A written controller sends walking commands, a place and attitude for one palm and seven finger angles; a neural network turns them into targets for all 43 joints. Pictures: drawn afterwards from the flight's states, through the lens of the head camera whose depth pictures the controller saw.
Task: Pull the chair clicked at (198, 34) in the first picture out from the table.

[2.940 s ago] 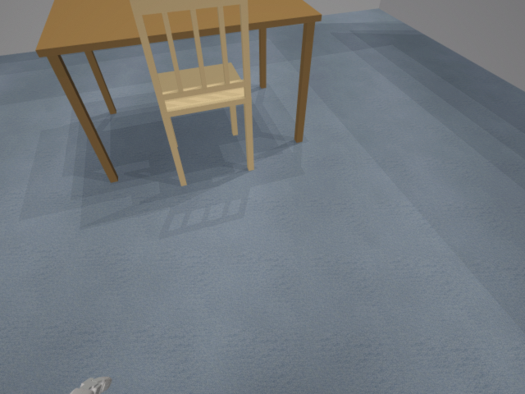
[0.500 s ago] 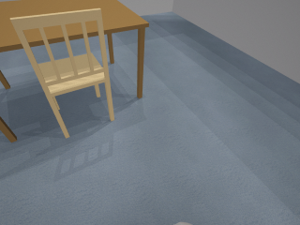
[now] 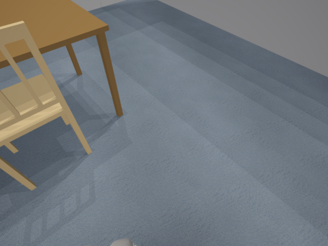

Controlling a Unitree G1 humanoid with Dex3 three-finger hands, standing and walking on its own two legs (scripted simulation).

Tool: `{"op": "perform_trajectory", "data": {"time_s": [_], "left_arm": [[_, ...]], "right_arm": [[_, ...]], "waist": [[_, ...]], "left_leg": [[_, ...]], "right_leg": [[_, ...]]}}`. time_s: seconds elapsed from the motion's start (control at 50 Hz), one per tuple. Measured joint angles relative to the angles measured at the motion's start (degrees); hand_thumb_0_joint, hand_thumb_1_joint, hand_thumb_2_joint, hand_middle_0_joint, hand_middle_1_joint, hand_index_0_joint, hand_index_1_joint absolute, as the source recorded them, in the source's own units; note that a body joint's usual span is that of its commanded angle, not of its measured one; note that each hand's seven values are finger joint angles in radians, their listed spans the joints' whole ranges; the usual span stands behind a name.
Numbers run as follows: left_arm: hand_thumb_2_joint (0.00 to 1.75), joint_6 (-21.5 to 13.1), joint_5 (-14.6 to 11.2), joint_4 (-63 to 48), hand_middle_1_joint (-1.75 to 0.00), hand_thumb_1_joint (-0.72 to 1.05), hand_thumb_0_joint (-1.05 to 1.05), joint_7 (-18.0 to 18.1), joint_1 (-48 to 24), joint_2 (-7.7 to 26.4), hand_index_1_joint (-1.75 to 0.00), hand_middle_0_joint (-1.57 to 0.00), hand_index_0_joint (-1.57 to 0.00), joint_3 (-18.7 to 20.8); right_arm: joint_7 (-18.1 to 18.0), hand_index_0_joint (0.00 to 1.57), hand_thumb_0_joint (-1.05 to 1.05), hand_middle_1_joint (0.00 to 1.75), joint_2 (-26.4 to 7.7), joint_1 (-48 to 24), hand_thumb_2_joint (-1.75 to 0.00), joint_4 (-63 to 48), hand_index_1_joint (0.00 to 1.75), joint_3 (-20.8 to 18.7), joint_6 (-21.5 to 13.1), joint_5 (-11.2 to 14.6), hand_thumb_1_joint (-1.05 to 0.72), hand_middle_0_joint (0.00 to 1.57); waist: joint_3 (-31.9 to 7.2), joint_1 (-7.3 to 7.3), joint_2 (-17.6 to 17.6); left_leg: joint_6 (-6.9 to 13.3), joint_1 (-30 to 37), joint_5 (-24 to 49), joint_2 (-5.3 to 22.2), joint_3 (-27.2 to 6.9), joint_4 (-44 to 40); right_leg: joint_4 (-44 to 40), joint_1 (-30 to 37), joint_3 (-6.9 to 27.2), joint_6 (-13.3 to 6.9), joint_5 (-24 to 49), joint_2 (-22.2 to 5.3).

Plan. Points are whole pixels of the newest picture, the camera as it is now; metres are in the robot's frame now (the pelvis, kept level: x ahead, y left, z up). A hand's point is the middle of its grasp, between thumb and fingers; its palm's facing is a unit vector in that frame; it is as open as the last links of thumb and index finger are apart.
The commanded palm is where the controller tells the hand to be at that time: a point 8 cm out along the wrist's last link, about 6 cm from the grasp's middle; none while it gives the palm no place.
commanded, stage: walk to a spot facing it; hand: left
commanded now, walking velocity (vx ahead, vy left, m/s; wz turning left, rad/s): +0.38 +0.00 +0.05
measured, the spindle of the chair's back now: out of the picture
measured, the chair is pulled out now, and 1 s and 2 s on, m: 0.00 0.00 0.00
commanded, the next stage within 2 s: turn to face it in 0.28 s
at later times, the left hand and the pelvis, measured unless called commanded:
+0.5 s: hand (87, 218) +0.22 +0.24 -0.17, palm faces +0.02 -0.99 -0.15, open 7.4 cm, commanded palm none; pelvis +0.20 +0.06 +0.01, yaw -2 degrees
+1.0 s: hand (93, 188) +0.31 +0.24 -0.16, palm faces +0.29 -0.93 -0.24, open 7.2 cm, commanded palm none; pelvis +0.27 +0.03 +0.00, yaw +15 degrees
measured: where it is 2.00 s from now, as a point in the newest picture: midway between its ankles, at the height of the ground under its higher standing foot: outside the picture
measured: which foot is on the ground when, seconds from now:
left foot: up 0.00-0.24, down 0.26-0.70, up 0.72-1.00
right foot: down 0.00-0.26, up 0.28-0.66, down 0.68-1.00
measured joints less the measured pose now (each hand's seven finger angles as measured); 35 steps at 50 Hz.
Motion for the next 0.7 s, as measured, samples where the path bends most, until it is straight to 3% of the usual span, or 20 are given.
{"op": "perform_trajectory", "data": {"time_s": [0.1, 0.24, 0.28, 0.32, 0.36, 0.42, 0.52, 0.66, 0.68, 0.7], "left_arm": [[0.9, 0.6, 0.9, 3.0, -0.3, 0.95, -0.03, -0.1, 4.4, 1.2, -0.3, -0.2, -0.2, -0.4], [0.9, 1.1, 1.0, 5.1, -0.3, 0.92, -0.01, -0.7, 9.8, 1.1, -0.3, -0.2, -0.2, -0.8], [0.9, 1.7, 0.6, 5.7, -0.3, 0.92, 0.0, -0.8, 11.1, 1.1, -0.3, -0.2, -0.2, -0.8], [0.9, 2.7, 0.5, 6.5, -0.3, 0.92, 0.0, -0.9, 11.2, 0.9, -0.3, -0.2, -0.2, -0.9], [0.9, 3.3, 0.7, 7.0, -0.3, 0.92, 0.0, -1.0, 10.7, 0.7, -0.3, -0.2, -0.2, -0.8], [0.9, 3.7, 0.8, 6.2, -0.3, 0.91, 0.01, -1.3, 8.8, 0.6, -0.3, -0.2, -0.2, -0.6], [0.9, 4.1, 0.9, 3.5, -0.3, 0.92, 0.01, -0.6, 4.3, 0.1, -0.3, -0.2, -0.2, -0.7], [0.9, 3.9, 0.5, 0.6, -0.3, 0.93, 0.01, 0.0, -1.0, 0.6, -0.3, -0.2, -0.2, -0.7], [0.9, 3.6, 0.5, 0.1, -0.3, 0.93, 0.01, 0.0, -1.2, 0.6, -0.3, -0.2, -0.2, -0.8], [0.9, 3.1, 0.6, -0.1, -0.3, 0.93, 0.01, 0.1, -1.6, 0.2, -0.3, -0.2, -0.2, -0.8]], "right_arm": [[0.1, 0.19, 0.01, 0.29, -1.5, -6.3, -0.9, -4.3, 0.3, -0.9, 0.1, -0.5, -0.92, 0.2], [1.6, 0.19, 0.01, 0.29, -3.5, -10.5, -0.9, -6.5, 0.3, -1.0, -1.1, -0.5, -0.93, 0.2], [1.4, 0.19, 0.01, 0.29, -3.4, -11.3, -0.9, -6.7, 0.3, -0.8, -2.1, -0.9, -0.93, 0.2], [1.1, 0.19, 0.0, 0.29, -2.9, -11.7, -0.9, -7.2, 0.3, -0.3, -2.9, -1.1, -0.92, 0.2], [0.5, 0.19, 0.0, 0.29, -2.0, -10.9, -0.9, -7.3, 0.3, 0.2, -3.3, -1.0, -0.92, 0.2], [-0.7, 0.2, 0.0, 0.29, -0.6, -8.8, -0.9, -6.3, 0.3, 0.3, -3.6, -0.6, -0.93, 0.2], [-1.1, 0.2, 0.0, 0.3, -0.7, -4.2, -0.9, -3.1, 0.3, 0.5, -2.7, -0.1, -0.95, 0.2], [-0.4, 0.2, 0.0, 0.3, 1.1, 0.3, -0.9, 0.1, 0.3, 0.4, 0.7, -0.2, -0.92, 0.2], [-0.2, 0.2, 0.0, 0.3, 1.2, 0.8, -0.9, 0.2, 0.3, 0.3, 1.2, -0.1, -0.92, 0.2], [-0.1, 0.2, 0.0, 0.3, 1.0, 0.9, -0.9, 0.2, 0.3, 0.1, 1.7, 0.1, -0.92, 0.2]], "waist": [[-2.8, 0.26, 1.0], [-3.7, 3.27, -0.4], [-3.3, 3.69, -1.9], [-2.6, 3.86, -2.7], [-2.4, 3.48, -2.9], [-2.0, 3.17, -3.1], [-1.7, 1.92, -2.3], [-0.7, -0.35, -0.8], [-0.9, -0.46, -0.7], [-0.9, -0.43, 0.0]], "left_leg": [[-1.1, -6.2, 5.8, 1.4, 0.8, -13.5], [-0.5, -0.1, 8.9, -0.5, 3.5, -33.9], [1.4, 2.1, 9.8, -1.9, 4.9, -34.8], [2.7, 3.5, 6.5, -2.0, 6.5, -32.6], [2.7, 6.5, 5.3, -2.2, 7.7, -34.5], [2.5, 11.2, 6.2, -2.9, 9.1, -40.0], [2.5, 15.8, 7.6, -4.3, 8.4, -46.7], [0.4, 15.6, 3.7, -5.1, 4.2, -43.0], [-0.1, 15.0, 2.3, -5.3, 3.7, -41.1], [-0.4, 13.8, 0.9, -5.0, 3.1, -38.2]], "right_leg": [[-5.5, 5.8, 0.0, 0.9, -0.7, 0.3], [-4.2, 12.0, 0.0, 3.9, -7.4, -0.8], [3.0, 10.6, 1.1, 3.8, -11.3, -2.6], [18.8, 4.7, 3.9, 2.6, -14.6, -2.8], [31.2, -1.5, 4.9, 2.0, -12.9, -2.8], [37.3, -8.8, 4.7, 2.6, -7.6, -3.9], [25.7, -12.5, 3.4, 4.7, -2.3, -6.2], [5.9, -5.9, 1.9, 6.2, 0.9, -4.6], [2.4, -4.0, 1.5, 6.1, 3.2, -4.5], [1.8, -3.3, 0.8, 4.0, 2.1, -4.3]]}}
